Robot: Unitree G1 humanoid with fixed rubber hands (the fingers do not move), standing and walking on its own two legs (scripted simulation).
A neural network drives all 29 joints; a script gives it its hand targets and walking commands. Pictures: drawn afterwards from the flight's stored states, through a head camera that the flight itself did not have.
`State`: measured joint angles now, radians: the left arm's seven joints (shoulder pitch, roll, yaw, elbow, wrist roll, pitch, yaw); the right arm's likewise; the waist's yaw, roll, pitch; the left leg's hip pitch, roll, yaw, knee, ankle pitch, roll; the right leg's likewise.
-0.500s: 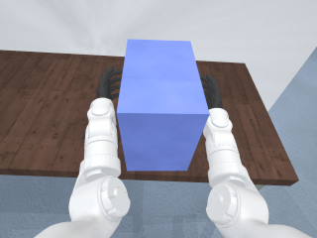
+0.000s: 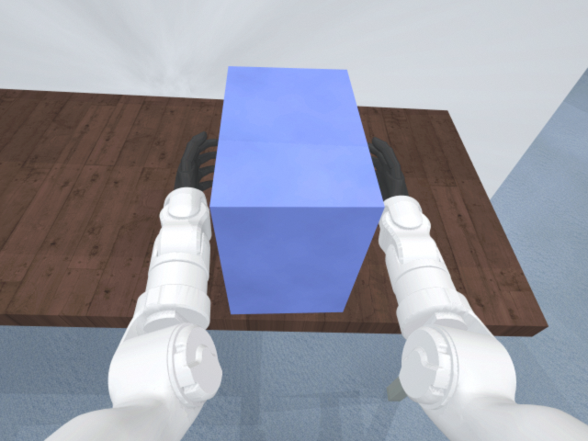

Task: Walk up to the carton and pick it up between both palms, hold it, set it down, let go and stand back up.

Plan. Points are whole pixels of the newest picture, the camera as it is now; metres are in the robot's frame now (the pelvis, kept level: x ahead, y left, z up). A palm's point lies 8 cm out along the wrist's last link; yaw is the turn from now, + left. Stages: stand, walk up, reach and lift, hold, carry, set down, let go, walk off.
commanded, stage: set down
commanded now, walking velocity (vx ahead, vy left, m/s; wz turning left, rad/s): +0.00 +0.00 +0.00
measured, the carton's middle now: (287, 194) +0.45 +0.04 +0.06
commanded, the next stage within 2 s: none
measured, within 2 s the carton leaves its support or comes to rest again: neither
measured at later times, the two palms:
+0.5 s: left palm (163, 167) +0.42 +0.20 +0.14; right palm (419, 166) +0.44 -0.14 +0.15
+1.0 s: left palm (166, 132) +0.42 +0.19 +0.19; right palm (427, 130) +0.44 -0.13 +0.20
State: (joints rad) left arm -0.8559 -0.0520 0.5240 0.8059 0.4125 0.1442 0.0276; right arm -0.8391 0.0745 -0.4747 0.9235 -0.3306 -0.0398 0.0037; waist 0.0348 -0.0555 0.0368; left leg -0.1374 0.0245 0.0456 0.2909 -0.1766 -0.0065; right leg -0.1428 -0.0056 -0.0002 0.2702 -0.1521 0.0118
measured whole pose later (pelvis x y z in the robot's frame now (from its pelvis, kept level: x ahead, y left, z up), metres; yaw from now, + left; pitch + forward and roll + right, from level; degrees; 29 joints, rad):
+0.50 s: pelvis -0.01 -0.01 -0.01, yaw +0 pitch +9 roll -1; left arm -1.05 0.22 0.09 1.23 -0.09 0.04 0.11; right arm -1.07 -0.21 0.03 1.34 0.33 0.03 -0.12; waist 0.07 -0.05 -0.17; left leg -0.37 0.07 0.02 0.43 -0.21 -0.03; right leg -0.34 0.04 -0.02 0.34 -0.15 -0.02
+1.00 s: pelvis -0.02 -0.01 -0.01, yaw +0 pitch +10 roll -1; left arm -1.26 0.25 -0.01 1.33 -0.19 0.17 0.13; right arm -1.29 -0.24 0.05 1.42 0.38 0.17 -0.11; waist 0.04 -0.06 -0.19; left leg -0.43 0.06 0.02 0.45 -0.19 -0.03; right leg -0.40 0.03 -0.02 0.37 -0.15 -0.01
